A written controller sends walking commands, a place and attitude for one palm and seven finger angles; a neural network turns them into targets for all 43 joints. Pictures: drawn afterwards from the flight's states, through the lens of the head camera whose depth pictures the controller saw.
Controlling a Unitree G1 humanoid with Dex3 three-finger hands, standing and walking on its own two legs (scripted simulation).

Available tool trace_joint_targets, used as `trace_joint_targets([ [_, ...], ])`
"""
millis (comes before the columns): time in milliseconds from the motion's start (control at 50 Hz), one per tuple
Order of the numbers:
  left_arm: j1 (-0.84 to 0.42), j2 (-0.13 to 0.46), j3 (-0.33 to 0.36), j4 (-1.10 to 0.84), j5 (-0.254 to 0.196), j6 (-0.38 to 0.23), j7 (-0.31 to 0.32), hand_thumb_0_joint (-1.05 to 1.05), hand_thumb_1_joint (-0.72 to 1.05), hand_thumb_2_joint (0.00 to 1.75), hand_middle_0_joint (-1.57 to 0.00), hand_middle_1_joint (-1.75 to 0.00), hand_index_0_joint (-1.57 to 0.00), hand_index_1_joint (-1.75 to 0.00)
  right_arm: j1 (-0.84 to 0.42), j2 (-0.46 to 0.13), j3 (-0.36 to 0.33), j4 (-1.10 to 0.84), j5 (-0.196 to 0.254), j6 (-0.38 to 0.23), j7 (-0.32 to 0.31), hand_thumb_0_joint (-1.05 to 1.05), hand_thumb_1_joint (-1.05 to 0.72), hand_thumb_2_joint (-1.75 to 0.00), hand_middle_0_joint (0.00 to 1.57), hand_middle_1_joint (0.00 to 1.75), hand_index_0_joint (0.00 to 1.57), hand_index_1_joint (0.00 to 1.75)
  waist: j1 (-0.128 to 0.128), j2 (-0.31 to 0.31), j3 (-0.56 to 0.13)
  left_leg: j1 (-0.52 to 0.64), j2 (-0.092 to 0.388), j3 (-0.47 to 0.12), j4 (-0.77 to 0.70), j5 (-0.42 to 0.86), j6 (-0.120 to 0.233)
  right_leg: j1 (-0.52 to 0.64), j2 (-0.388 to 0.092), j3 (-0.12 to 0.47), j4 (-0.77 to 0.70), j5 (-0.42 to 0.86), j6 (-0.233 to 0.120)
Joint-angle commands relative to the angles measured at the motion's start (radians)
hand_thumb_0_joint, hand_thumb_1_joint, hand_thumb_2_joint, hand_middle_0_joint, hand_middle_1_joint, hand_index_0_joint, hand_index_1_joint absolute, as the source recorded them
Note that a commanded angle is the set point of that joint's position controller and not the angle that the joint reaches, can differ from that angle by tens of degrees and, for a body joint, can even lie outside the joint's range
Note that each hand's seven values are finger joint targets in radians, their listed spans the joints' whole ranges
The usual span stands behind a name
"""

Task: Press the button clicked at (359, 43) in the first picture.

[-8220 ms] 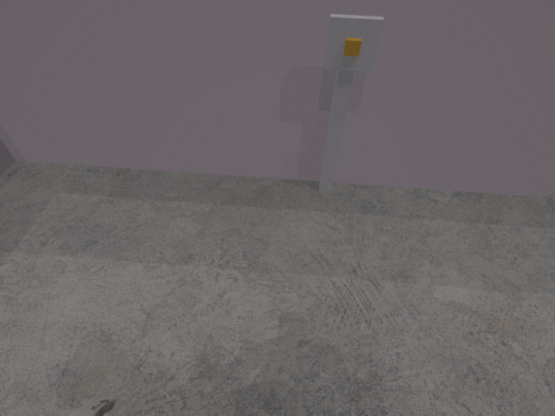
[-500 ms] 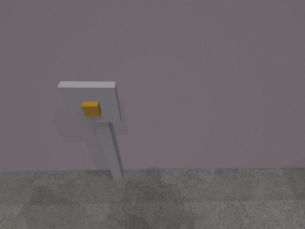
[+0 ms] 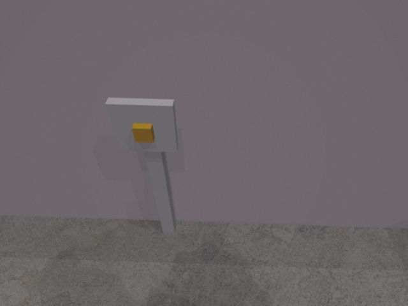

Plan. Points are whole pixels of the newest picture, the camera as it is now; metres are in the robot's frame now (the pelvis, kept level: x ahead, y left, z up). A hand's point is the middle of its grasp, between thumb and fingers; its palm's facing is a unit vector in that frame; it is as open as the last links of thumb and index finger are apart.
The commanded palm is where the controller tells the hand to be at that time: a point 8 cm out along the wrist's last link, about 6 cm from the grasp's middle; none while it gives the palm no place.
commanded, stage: come to a stop and stand still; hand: left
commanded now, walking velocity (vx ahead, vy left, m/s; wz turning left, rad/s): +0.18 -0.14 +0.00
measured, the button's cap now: (143, 132) +0.56 +0.23 -0.01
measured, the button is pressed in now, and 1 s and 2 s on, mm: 0 0 0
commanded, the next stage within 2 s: look again from close up in 1.06 s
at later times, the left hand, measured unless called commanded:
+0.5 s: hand out of the picture +0.08 +0.18 -0.17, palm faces -0.06 -0.98 -0.18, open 7.3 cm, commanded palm none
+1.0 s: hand out of the picture +0.05 +0.16 -0.17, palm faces +0.03 -0.98 -0.21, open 7.2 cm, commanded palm none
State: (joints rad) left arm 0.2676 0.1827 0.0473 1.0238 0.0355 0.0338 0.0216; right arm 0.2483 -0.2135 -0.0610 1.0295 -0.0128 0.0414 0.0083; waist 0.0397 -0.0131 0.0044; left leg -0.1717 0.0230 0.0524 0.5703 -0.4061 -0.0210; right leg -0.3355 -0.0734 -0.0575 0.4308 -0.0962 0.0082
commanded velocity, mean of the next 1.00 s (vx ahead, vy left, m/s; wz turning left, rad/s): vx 0.02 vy -0.06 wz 0.00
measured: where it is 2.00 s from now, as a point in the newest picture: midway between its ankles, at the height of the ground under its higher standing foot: outside the picture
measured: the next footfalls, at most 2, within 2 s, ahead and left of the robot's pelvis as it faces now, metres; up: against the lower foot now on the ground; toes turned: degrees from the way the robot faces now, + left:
left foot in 0.02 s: +0.05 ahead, +0.11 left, +0.00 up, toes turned +5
right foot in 0.52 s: +0.07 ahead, -0.12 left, +0.00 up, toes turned -6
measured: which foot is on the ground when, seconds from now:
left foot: up 0.00-0.00, down 0.02-1.00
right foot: down 0.00-0.02, up 0.04-0.50, down 0.52-1.00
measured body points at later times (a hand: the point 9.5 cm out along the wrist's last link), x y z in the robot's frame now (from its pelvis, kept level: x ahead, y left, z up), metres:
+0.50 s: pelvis +0.02 +0.00 +0.00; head +0.05 +0.01 +0.45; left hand +0.08 +0.23 -0.16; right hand -0.10 -0.18 -0.15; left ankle -0.05 +0.12 -0.74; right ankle +0.03 -0.12 -0.72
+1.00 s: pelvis +0.03 -0.02 +0.01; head +0.03 -0.02 +0.46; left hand +0.04 +0.21 -0.15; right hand +0.04 -0.24 -0.16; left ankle +0.01 +0.11 -0.74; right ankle +0.03 -0.12 -0.74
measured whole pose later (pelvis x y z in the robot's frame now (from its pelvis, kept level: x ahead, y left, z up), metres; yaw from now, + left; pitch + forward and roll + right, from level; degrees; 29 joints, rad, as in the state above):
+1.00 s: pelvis +0.03 -0.02 +0.01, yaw +0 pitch -2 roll +0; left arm 0.24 0.17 0.01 1.13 0.01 0.00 0.03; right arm 0.25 -0.15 -0.02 1.14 -0.01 0.00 -0.04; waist 0.00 0.01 0.03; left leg -0.12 0.06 0.09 0.40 -0.25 -0.03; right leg -0.16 0.00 -0.11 0.40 -0.22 -0.03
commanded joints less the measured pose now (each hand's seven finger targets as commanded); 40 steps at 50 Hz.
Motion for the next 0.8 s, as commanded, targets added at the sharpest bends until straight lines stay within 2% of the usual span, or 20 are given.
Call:
trace_joint_targets([
  [0,-0.043,0.069,0.018,-0.068,-0.027,-0.006,0.0,0.0,0.9,0.9,-0.2,-0.3,-0.2,-0.3,0.246,-0.108,-0.015,0.023,-0.021,-0.037,-0.026,0.0,-0.9,-0.9,0.2,0.3,0.2,0.3,-0.096,0.253,0.06,0.107,0.231,-0.344,-0.444,-0.314,0.094,-0.272,0.057,0.019,0.18,-0.464,0.026],
  [20,-0.086,0.053,0.018,-0.086,-0.023,-0.002,-0.001,0.0,0.9,0.9,-0.2,-0.3,-0.2,-0.3,0.172,-0.164,-0.021,-0.017,-0.019,-0.033,-0.038,0.0,-0.9,-0.9,0.2,0.3,0.2,0.3,-0.094,0.307,0.204,-0.1,0.368,-0.468,-0.555,-0.447,0.15,-0.301,0.058,0.021,0.343,-0.373,0.02],
  [40,-0.077,0.065,0.026,-0.073,-0.014,-0.002,-0.011,0.0,0.9,0.9,-0.2,-0.3,-0.2,-0.3,0.095,-0.153,-0.008,-0.035,-0.022,-0.035,-0.04,0.0,-0.9,-0.9,0.2,0.3,0.2,0.3,-0.059,0.239,0.238,-0.223,0.363,-0.46,-0.581,-0.441,0.163,-0.247,0.034,0.089,0.444,-0.297,0.012],
  [60,-0.043,0.073,0.03,-0.05,-0.003,0.003,-0.017,0.0,0.9,0.9,-0.2,-0.3,-0.2,-0.3,0.042,-0.13,-0.002,-0.036,-0.019,-0.042,-0.04,0.0,-0.9,-0.9,0.2,0.3,0.2,0.3,-0.022,0.252,0.208,-0.227,0.313,-0.397,-0.555,-0.37,0.134,-0.24,0.035,0.101,0.517,-0.258,0.01],
  [100,0.027,0.068,0.029,-0.006,-0.002,-0.007,-0.03,0.0,0.9,0.9,-0.2,-0.3,-0.2,-0.3,0.048,-0.091,0.012,-0.031,-0.013,-0.062,-0.044,0.0,-0.9,-0.9,0.2,0.3,0.2,0.3,-0.01,0.155,0.201,-0.136,0.224,-0.257,-0.5,-0.176,0.104,-0.256,0.053,0.074,0.606,-0.171,0.022],
  [160,0.029,0.062,0.023,0.016,-0.007,-0.019,-0.033,0.0,0.9,0.9,-0.2,-0.3,-0.2,-0.3,0.152,-0.067,0.016,0.007,-0.004,-0.079,-0.055,0.0,-0.9,-0.9,0.2,0.3,0.2,0.3,-0.043,0.124,0.142,0.04,0.199,-0.187,-0.443,0.061,0.092,-0.315,0.045,0.062,0.627,-0.119,0.035],
  [200,0.015,0.064,0.021,0.011,-0.007,-0.016,-0.026,0.0,0.9,0.9,-0.2,-0.3,-0.2,-0.3,0.219,-0.054,0.018,0.032,-0.006,-0.082,-0.063,0.0,-0.9,-0.9,0.2,0.3,0.2,0.3,-0.062,0.145,0.119,0.111,0.229,-0.195,-0.406,0.233,0.093,-0.333,0.036,0.074,0.615,-0.136,0.042],
  [300,-0.066,0.045,0.008,-0.014,-0.015,-0.009,-0.023,0.0,0.9,0.9,-0.2,-0.3,-0.2,-0.3,0.308,-0.049,0.019,0.077,-0.017,-0.082,-0.083,0.0,-0.9,-0.9,0.2,0.3,0.2,0.3,-0.094,0.141,0.079,0.227,0.294,-0.189,-0.279,0.794,0.161,-0.307,0.014,0.048,0.498,-0.24,0.042],
  [360,-0.112,0.027,-0.002,-0.019,-0.021,-0.009,-0.022,0.0,0.9,0.9,-0.2,-0.3,-0.2,-0.3,0.301,-0.055,0.014,0.091,-0.02,-0.071,-0.083,0.0,-0.9,-0.9,0.2,0.3,0.2,0.3,-0.108,0.178,0.071,0.185,0.274,-0.16,-0.228,0.886,0.159,-0.187,0.026,0.015,0.348,-0.275,0.031],
  [420,-0.081,0.01,-0.003,-0.004,-0.029,-0.02,-0.018,0.0,0.9,0.9,-0.2,-0.3,-0.2,-0.3,0.255,-0.052,0.009,0.098,-0.017,-0.064,-0.076,0.0,-0.9,-0.9,0.2,0.3,0.2,0.3,-0.083,0.215,0.047,0.119,0.244,-0.141,-0.198,0.813,0.141,-0.036,0.047,-0.017,0.191,-0.236,0.016],
  [460,-0.022,0.023,0.0,0.022,-0.029,-0.032,-0.013,0.0,0.9,0.9,-0.2,-0.3,-0.2,-0.3,0.241,-0.044,0.007,0.102,-0.009,-0.062,-0.071,0.0,-0.9,-0.9,0.2,0.3,0.2,0.3,-0.049,0.177,0.024,0.058,0.206,-0.124,-0.139,0.69,0.099,0.12,0.045,-0.026,-0.006,-0.059,0.012],
  [480,0.02,0.049,0.002,0.042,-0.027,-0.044,-0.007,0.0,0.9,0.9,-0.2,-0.3,-0.2,-0.3,0.256,-0.016,0.01,0.104,-0.002,-0.065,-0.067,0.0,-0.9,-0.9,0.2,0.3,0.2,0.3,-0.037,0.106,-0.01,-0.008,0.168,-0.095,-0.079,0.601,0.061,0.256,0.003,0.015,-0.067,0.09,0.002],
  [500,0.071,0.102,0.009,0.064,-0.026,-0.056,0.005,0.0,0.9,0.9,-0.2,-0.3,-0.2,-0.3,0.267,0.029,0.022,0.098,0.007,-0.069,-0.061,0.0,-0.9,-0.9,0.2,0.3,0.2,0.3,-0.026,-0.014,-0.078,-0.159,0.122,-0.043,-0.007,0.357,0.017,0.443,-0.14,0.151,-0.024,0.36,-0.04],
  [520,0.086,0.133,0.01,0.084,-0.03,-0.063,0.012,0.0,0.9,0.9,-0.2,-0.3,-0.2,-0.3,0.242,0.066,0.03,0.088,0.012,-0.064,-0.057,0.0,-0.9,-0.9,0.2,0.3,0.2,0.3,-0.024,-0.13,-0.075,-0.216,0.055,0.006,0.038,-0.037,-0.013,0.447,-0.271,0.224,-0.027,0.545,-0.116],
  [540,0.079,0.139,0.003,0.082,-0.027,-0.061,0.012,0.0,0.9,0.9,-0.2,-0.3,-0.2,-0.3,0.224,0.055,0.023,0.083,0.01,-0.055,-0.059,0.0,-0.9,-0.9,0.2,0.3,0.2,0.3,-0.025,-0.104,-0.053,-0.173,0.043,-0.008,0.111,-0.155,-0.008,0.349,-0.293,0.203,-0.062,0.528,-0.158],
  [560,0.043,0.117,0.006,0.074,-0.023,-0.063,0.017,0.0,0.9,0.9,-0.2,-0.3,-0.2,-0.3,0.222,0.066,0.023,0.085,0.008,-0.038,-0.06,0.0,-0.9,-0.9,0.2,0.3,0.2,0.3,-0.037,-0.198,-0.05,-0.151,0.059,-0.026,0.162,-0.178,-0.007,0.3,-0.26,0.212,-0.087,0.481,-0.173],
  [580,0.005,0.102,0.002,0.068,-0.023,-0.062,0.02,0.0,0.9,0.9,-0.2,-0.3,-0.2,-0.3,0.215,0.053,0.024,0.096,0.005,-0.033,-0.058,0.0,-0.9,-0.9,0.2,0.3,0.2,0.3,-0.038,-0.206,-0.021,-0.147,0.073,-0.037,0.178,-0.159,-0.006,0.254,-0.239,0.197,-0.1,0.438,-0.176],
  [660,-0.081,0.068,-0.009,0.052,-0.026,-0.048,0.022,0.0,0.9,0.9,-0.2,-0.3,-0.2,-0.3,0.217,0.079,0.027,0.13,0.004,-0.029,-0.052,0.0,-0.9,-0.9,0.2,0.3,0.2,0.3,-0.068,-0.093,0.043,-0.055,0.07,-0.006,0.047,0.023,-0.009,0.125,-0.154,0.105,-0.12,0.149,-0.147],
  [720,-0.094,0.041,-0.012,0.048,-0.035,-0.04,0.016,0.0,0.9,0.9,-0.2,-0.3,-0.2,-0.3,0.229,0.064,0.029,0.141,-0.003,-0.035,-0.05,0.0,-0.9,-0.9,0.2,0.3,0.2,0.3,-0.084,-0.027,0.091,0.057,0.087,-0.026,-0.135,0.216,-0.004,-0.016,-0.091,0.084,-0.117,-0.134,-0.084],
  [780,-0.056,0.023,-0.012,0.046,-0.029,-0.031,0.013,0.0,0.9,0.9,-0.2,-0.3,-0.2,-0.3,0.127,0.019,0.025,0.114,-0.005,-0.049,-0.047,0.0,-0.9,-0.9,0.2,0.3,0.2,0.3,-0.038,0.114,0.136,-0.077,0.152,-0.091,-0.25,0.194,0.021,0.087,-0.02,0.045,-0.096,-0.126,-0.026],
])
